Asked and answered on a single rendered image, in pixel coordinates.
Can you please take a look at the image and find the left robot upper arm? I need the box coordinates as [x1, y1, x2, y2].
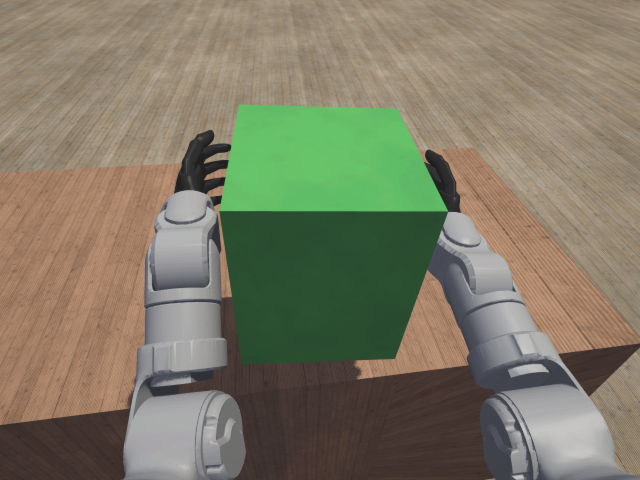
[123, 390, 246, 480]

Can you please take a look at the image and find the left robot hand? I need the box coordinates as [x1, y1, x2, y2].
[174, 130, 231, 206]

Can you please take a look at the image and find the robot right forearm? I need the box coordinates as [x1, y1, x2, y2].
[427, 212, 616, 461]

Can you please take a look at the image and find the right robot upper arm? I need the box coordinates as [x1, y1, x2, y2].
[480, 383, 640, 480]

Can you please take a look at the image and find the robot left forearm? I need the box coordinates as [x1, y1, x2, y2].
[123, 190, 228, 473]

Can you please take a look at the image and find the carton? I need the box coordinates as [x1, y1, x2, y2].
[219, 105, 448, 364]

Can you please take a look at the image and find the right robot hand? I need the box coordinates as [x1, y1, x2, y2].
[424, 149, 461, 213]

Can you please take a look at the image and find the pedestal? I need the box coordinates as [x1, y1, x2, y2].
[0, 148, 640, 480]

